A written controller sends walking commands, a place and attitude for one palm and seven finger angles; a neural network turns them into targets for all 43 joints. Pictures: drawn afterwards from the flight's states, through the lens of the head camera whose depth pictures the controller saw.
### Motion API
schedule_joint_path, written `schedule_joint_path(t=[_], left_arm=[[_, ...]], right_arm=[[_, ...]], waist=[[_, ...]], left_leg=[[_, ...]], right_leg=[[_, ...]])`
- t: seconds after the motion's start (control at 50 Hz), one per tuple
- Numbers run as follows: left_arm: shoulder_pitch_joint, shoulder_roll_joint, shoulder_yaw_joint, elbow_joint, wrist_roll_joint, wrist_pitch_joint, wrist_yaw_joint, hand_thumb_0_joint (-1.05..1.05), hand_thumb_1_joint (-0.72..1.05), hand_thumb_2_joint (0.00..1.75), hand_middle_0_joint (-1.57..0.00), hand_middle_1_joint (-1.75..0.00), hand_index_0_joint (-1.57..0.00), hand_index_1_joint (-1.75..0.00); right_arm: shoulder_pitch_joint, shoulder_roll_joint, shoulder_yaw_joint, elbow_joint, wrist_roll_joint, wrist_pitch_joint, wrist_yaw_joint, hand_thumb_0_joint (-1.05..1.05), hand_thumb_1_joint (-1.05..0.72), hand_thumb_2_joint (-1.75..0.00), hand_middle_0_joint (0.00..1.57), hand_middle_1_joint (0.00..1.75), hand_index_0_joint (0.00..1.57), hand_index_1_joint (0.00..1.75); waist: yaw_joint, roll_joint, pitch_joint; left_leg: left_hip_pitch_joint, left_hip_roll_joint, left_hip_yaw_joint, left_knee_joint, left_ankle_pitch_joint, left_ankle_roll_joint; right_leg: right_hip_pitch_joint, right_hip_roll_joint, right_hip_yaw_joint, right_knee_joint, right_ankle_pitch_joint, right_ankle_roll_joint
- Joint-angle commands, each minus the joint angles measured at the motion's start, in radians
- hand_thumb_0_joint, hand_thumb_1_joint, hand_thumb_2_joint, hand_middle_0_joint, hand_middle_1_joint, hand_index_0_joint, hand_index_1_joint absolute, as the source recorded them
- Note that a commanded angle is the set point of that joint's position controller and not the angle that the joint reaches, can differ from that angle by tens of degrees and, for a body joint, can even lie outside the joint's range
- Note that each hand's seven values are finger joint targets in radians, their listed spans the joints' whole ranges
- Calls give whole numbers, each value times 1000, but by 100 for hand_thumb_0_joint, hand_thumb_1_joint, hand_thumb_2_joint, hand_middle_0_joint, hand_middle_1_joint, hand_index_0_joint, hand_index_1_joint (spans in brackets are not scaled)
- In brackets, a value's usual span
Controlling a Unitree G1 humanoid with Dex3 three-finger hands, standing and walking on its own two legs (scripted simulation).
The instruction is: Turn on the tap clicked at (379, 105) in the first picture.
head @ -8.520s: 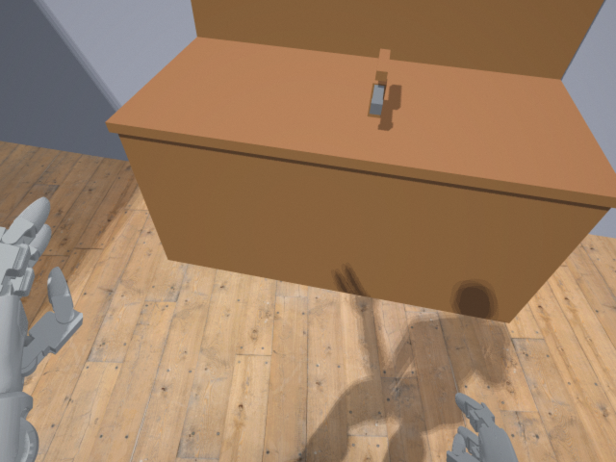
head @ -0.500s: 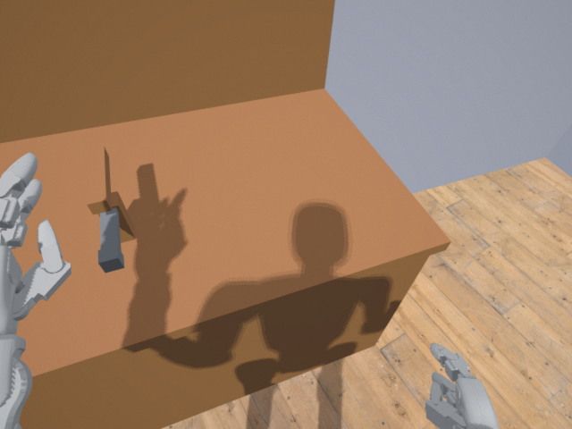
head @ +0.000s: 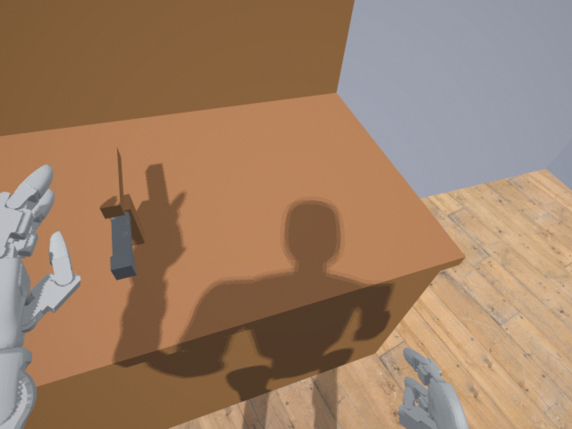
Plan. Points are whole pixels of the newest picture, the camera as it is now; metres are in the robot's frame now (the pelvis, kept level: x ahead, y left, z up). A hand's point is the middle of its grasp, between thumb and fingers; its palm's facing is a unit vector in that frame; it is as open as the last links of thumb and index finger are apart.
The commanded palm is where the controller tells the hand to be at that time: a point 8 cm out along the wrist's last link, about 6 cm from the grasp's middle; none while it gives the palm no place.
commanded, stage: come to a stop and stand still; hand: left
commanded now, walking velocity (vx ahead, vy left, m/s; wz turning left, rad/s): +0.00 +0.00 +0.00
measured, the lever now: (123, 266) +0.32 +0.27 +0.02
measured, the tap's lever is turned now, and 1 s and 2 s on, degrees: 0 0 0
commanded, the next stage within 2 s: look again from close up in 0.36 s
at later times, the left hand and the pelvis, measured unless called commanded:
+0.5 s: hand (68, 270) +0.23 +0.25 +0.16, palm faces +0.38 -0.85 -0.36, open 7.4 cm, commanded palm +0.17 +0.29 +0.17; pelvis +0.01 +0.00 +0.00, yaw +1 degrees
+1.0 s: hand (34, 227) +0.25 +0.28 +0.20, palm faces +0.45 -0.81 -0.36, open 7.4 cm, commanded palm +0.16 +0.28 +0.17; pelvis +0.00 -0.01 +0.00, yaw +2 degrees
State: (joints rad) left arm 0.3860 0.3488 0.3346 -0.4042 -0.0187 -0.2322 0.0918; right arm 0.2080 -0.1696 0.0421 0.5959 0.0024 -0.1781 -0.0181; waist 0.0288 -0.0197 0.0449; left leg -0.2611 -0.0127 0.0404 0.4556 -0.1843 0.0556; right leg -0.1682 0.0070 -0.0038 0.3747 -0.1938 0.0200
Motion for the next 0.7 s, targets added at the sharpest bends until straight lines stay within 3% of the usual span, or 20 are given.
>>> schedule_joint_path(t=[0.0,0.06,0.08,0.16,0.2,0.26,0.46,0.48,0.52,0.56,0.62,0.66,0.68], left_arm=[[-91,178,118,-279,-24,-64,15,0,90,90,-20,-30,-20,-30],[-54,192,137,-282,-24,-56,20,0,90,90,-20,-30,-20,-30],[-38,160,107,-252,-29,-54,15,0,90,90,-20,-30,-20,-30],[-44,180,123,-269,-25,-45,22,0,90,90,-20,-30,-20,-30],[-39,166,108,-259,-29,-42,18,0,90,90,-20,-30,-20,-30],[-56,183,118,-283,-27,-39,25,0,90,90,-20,-30,-20,-30],[-31,189,126,-264,-28,-38,30,0,90,90,-20,-30,-20,-30],[-33,159,97,-243,-32,-41,23,0,90,90,-20,-30,-20,-30],[-43,162,96,-242,-29,-41,23,0,90,90,-20,-30,-20,-30],[-52,188,120,-261,-24,-41,30,0,90,90,-20,-30,-20,-30],[-42,163,98,-237,-28,-39,24,0,90,90,-20,-30,-20,-30],[-37,187,121,-250,-25,-36,30,0,90,90,-20,-30,-20,-30],[-26,162,100,-225,-29,-36,25,0,90,90,-20,-30,-20,-30]], right_arm=[[-90,-141,-63,-167,3,-41,-20,0,-90,-90,20,30,20,30],[-104,-137,-60,-168,7,-34,-22,0,-90,-90,20,30,20,30],[-90,-144,-61,-165,1,-27,-22,0,-90,-90,20,30,20,30],[-101,-144,-65,-171,10,-17,-26,0,-90,-90,20,30,20,30],[-89,-149,-72,-176,7,-10,-26,0,-90,-90,20,30,20,30],[-106,-148,-68,-176,12,-3,-31,0,-90,-90,20,30,20,30],[-103,-150,-68,-177,12,2,-35,0,-90,-90,20,30,20,30],[-91,-157,-67,-171,6,6,-33,0,-90,-90,20,30,20,30],[-89,-156,-70,-174,8,3,-33,0,-90,-90,20,30,20,30],[-104,-152,-69,-172,13,1,-36,0,-90,-90,20,30,20,30],[-91,-156,-72,-172,8,2,-35,0,-90,-90,20,30,20,30],[-106,-152,-69,-171,12,2,-37,0,-90,-90,20,30,20,30],[-96,-156,-67,-166,6,5,-36,0,-90,-90,20,30,20,30]], waist=[[-4,98,-179],[0,113,-185],[-2,101,-178],[-3,104,-178],[-5,77,-184],[-6,105,-174],[-7,92,-153],[-9,87,-144],[-10,90,-136],[-9,102,-141],[-9,76,-140],[-8,83,-143],[-8,71,-136]], left_leg=[[105,86,-103,-99,122,-43],[125,92,-100,-97,177,-48],[113,91,-98,-97,178,-43],[121,96,-100,-95,201,-53],[121,99,-105,-92,208,-49],[118,94,-103,-98,204,-54],[81,94,-113,-123,89,-49],[65,91,-116,-134,65,-46],[64,94,-120,-137,24,-43],[64,93,-122,-145,16,-47],[58,90,-118,-139,4,-38],[62,87,-118,-137,5,-41],[52,85,-118,-140,0,-35]], right_leg=[[34,-37,40,-26,141,-33],[34,-36,26,-18,164,-30],[34,-35,23,-27,166,-28],[37,-39,25,-24,177,-29],[45,-42,27,-29,188,-29],[40,-42,24,-29,179,-29],[46,-44,21,-45,130,-30],[39,-38,16,-51,109,-28],[33,-43,29,-58,93,-32],[40,-40,24,-51,86,-31],[38,-44,30,-63,88,-31],[40,-45,28,-63,87,-30],[36,-41,24,-69,83,-29]])
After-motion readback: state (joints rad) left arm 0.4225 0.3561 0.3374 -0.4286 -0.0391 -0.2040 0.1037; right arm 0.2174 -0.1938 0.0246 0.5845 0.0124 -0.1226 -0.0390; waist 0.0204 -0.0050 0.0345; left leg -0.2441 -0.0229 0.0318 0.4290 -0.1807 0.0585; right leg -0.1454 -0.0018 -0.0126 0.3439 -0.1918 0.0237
